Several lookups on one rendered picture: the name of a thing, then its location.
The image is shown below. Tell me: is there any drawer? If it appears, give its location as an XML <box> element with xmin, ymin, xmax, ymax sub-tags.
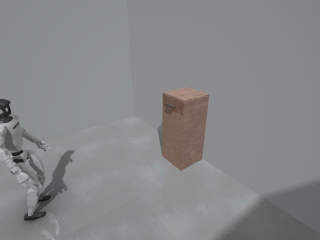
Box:
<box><xmin>163</xmin><ymin>95</ymin><xmax>184</xmax><ymax>116</ymax></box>

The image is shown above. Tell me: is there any robot head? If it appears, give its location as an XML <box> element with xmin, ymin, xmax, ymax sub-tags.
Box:
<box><xmin>0</xmin><ymin>99</ymin><xmax>13</xmax><ymax>124</ymax></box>

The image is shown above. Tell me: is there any left robot upper arm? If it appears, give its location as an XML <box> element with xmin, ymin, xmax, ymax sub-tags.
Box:
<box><xmin>8</xmin><ymin>114</ymin><xmax>24</xmax><ymax>134</ymax></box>

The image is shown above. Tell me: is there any robot left hand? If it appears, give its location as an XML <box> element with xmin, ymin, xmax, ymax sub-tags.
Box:
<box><xmin>35</xmin><ymin>140</ymin><xmax>51</xmax><ymax>152</ymax></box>

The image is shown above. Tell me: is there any robot right hand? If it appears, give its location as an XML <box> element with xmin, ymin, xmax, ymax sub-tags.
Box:
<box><xmin>16</xmin><ymin>171</ymin><xmax>37</xmax><ymax>189</ymax></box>

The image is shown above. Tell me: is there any cabinet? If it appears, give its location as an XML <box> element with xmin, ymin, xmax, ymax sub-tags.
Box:
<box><xmin>162</xmin><ymin>87</ymin><xmax>209</xmax><ymax>171</ymax></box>

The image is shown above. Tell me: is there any robot left forearm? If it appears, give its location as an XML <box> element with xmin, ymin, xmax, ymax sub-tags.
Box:
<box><xmin>22</xmin><ymin>129</ymin><xmax>39</xmax><ymax>144</ymax></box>

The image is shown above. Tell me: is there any handle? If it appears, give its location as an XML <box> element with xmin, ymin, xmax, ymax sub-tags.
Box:
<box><xmin>165</xmin><ymin>103</ymin><xmax>176</xmax><ymax>109</ymax></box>

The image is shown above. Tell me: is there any robot right shin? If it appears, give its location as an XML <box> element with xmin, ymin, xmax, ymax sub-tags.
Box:
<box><xmin>27</xmin><ymin>189</ymin><xmax>41</xmax><ymax>216</ymax></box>

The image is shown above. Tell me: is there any robot right forearm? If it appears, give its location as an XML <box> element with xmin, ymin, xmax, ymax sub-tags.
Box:
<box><xmin>0</xmin><ymin>150</ymin><xmax>22</xmax><ymax>176</ymax></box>

